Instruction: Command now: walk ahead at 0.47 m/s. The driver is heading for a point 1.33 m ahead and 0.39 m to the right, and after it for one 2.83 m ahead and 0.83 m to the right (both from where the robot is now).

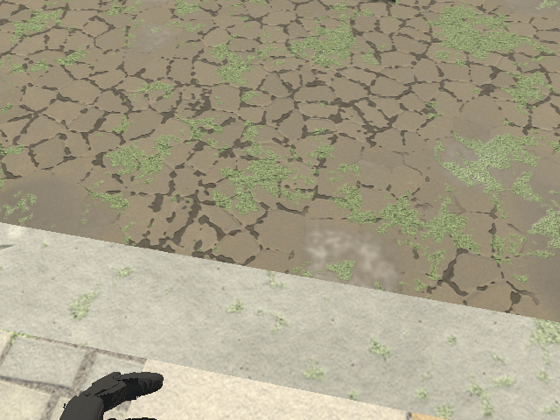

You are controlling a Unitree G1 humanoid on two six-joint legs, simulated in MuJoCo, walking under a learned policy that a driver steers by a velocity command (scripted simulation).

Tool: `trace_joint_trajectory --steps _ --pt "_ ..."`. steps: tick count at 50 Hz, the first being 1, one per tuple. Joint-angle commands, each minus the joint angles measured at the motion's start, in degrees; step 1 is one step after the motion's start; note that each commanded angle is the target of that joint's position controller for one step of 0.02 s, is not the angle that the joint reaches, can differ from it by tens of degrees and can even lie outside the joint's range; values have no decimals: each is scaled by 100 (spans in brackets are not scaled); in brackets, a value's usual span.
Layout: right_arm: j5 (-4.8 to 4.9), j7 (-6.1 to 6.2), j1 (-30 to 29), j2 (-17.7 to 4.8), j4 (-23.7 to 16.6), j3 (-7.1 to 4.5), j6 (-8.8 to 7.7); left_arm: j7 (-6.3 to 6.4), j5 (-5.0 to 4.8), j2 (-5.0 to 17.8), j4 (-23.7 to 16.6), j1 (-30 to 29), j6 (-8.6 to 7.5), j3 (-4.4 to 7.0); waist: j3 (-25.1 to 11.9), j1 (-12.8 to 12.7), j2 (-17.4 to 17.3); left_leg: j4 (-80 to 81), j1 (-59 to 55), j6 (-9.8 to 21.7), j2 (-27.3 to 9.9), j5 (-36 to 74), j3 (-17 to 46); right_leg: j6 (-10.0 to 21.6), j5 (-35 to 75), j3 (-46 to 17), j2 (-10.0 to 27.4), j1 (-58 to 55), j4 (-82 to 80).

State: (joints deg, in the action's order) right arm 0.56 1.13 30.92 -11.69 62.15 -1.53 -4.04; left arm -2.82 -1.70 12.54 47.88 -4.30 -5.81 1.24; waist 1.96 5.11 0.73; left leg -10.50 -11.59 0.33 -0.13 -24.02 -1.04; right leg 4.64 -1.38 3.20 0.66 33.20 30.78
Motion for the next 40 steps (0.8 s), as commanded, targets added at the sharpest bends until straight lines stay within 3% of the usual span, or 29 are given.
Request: trace_joint_trajectory --steps 1,2,3,4,5,6,7,8,10,14,19,24,26,27,28,29,30,31,32,33,34,35,36,37,39,40 --pt "-20 11 -219 -1030 -309 -198 59 74 -26 1142 285 1901 -35 467 -921 -1474 -839 -2659 1245 475 -1095 6222 84 427 28 55 -202 -2983 97" --pt "-172 -14 -28 -732 -426 -93 51 131 52 1598 447 2808 0 554 -1805 -1568 96 -4646 2639 323 -602 3685 -87 791 -262 -1646 1155 -4715 152" --pt "-77 -95 828 229 -330 119 -79 34 127 1629 565 2989 -28 522 -2797 -1031 1607 -6458 4361 81 469 -819 588 1748 -1489 -4604 2348 -6060 -937" --pt "92 -78 194 -483 -420 -52 -231 9 49 1103 541 2603 -60 393 -1964 -1145 971 -7040 4901 239 147 -739 1039 1390 -1625 -4475 2015 -5299 -1373" --pt "218 -54 -426 -742 -634 -145 -296 17 48 832 456 2033 -98 319 -1025 -977 644 -7056 5126 330 -134 -272 786 1126 -1108 -3408 1864 -4268 -1433" --pt "197 14 -732 -759 -682 -166 -314 -5 78 702 356 1535 -143 267 -662 -762 -34 -6770 4818 345 -449 267 678 985 -388 -2694 1674 -3305 -1579" --pt "157 67 -843 -735 -700 -236 -279 -37 138 543 358 1324 -153 228 -411 -588 -123 -6511 4580 342 -606 532 604 913 9 -2116 1408 -2606 -1698" --pt "147 75 -594 -582 -649 -237 -201 -47 223 415 404 1314 -147 188 -394 -403 145 -6332 4257 357 -740 706 642 882 166 -1762 1236 -2262 -1852" --pt "123 106 -486 -433 -638 -257 -86 -1 244 466 534 1517 -133 209 -242 -316 260 -5968 4095 301 -804 702 536 985 202 -1441 1114 -1881 -2102" --pt "-2 163 -1516 -553 -1052 -304 -25 212 252 733 684 2035 -64 260 155 -472 204 -4804 5049 76 -928 1568 477 1057 329 -1231 1098 -2103 -2276" --pt "-76 21 -2396 -301 -1201 -199 -23 321 205 753 809 2606 88 265 115 -702 180 -3198 4882 109 -653 2851 178 739 1434 -735 938 -2507 -1865" --pt "-17 -157 -3005 -298 -1434 -114 6 365 103 817 993 3148 270 290 287 -860 226 -2588 4695 292 -343 2337 -35 749 1591 -767 1224 -3031 -1327" --pt "35 -199 -2708 -488 -1366 -184 -62 420 90 939 936 3030 378 327 185 -664 326 -2373 4074 425 -156 1908 -117 693 2085 -835 1300 -3142 -1078" --pt "25 -198 -2239 -632 -1235 -258 -87 444 30 922 922 2945 439 315 -16 -409 486 -2206 3488 531 -11 1857 -226 625 2782 -755 1197 -3207 -594" --pt "-2 -215 -1234 -911 -906 -389 -117 447 -64 795 906 2823 483 261 -468 76 320 -1847 2397 707 43 2213 -211 409 2806 -509 900 -3052 539" --pt "-111 -206 -249 -1415 -726 -518 -110 430 -41 622 837 2873 470 194 -1344 342 -282 -1765 873 1249 -1172 2805 1250 91 1015 -167 401 -2046 2674" --pt "-60 -258 82 -1549 -593 -500 -48 375 51 -151 788 3576 343 41 -1990 -80 -1449 -1223 -452 2153 -2316 2348 3674 -173 -3349 -594 -653 -191 4552" --pt "25 -285 -175 -1098 -634 -402 -11 375 -90 262 722 3339 259 165 -1619 55 -1025 -751 -19 2044 -2298 808 3986 -97 -3351 -1286 -411 518 4918" --pt "26 -274 -706 -712 -752 -298 -5 381 -231 568 506 2805 221 274 -665 -32 -935 -621 675 1730 -2047 267 3233 -64 -3018 -1098 -128 941 4883" --pt "-29 -266 -1123 -533 -825 -227 3 436 -206 626 431 2555 240 321 -282 -168 -567 -488 1397 1490 -1809 105 2666 -74 -2554 -903 143 845 4702" --pt "-89 -257 -1411 -401 -894 -167 -4 491 -81 641 376 2518 296 383 -62 -322 -461 -334 2068 1341 -1533 264 2226 -136 -2046 -872 285 566 4381" --pt "-159 -232 -1556 -311 -897 -134 -27 492 -50 511 409 2773 379 404 -62 -534 -590 -263 2481 1231 -1379 415 1860 -172 -1753 -899 409 184 4209" --pt "-163 -214 -1387 -246 -773 -128 -28 498 -30 386 543 3066 486 414 -72 -588 -621 -196 2638 1228 -1329 552 1664 -205 -1785 -902 426 -44 4102" --pt "-176 -197 -1241 -316 -677 -142 -48 525 -39 330 584 3182 561 437 9 -616 -532 -169 2812 1271 -1333 937 1478 -247 -1773 -921 394 -130 4007" --pt "-255 -148 -1265 -509 -596 -181 -90 628 -32 362 475 2963 649 474 150 -664 -514 -362 3022 1231 -1271 2414 936 -341 -1485 -1079 300 -91 3524" --pt "-314 -93 -1309 -445 -565 -138 -93 667 21 317 409 2816 671 463 127 -716 -519 -555 3040 1158 -1265 3134 626 -348 -1215 -1191 312 -109 3134"
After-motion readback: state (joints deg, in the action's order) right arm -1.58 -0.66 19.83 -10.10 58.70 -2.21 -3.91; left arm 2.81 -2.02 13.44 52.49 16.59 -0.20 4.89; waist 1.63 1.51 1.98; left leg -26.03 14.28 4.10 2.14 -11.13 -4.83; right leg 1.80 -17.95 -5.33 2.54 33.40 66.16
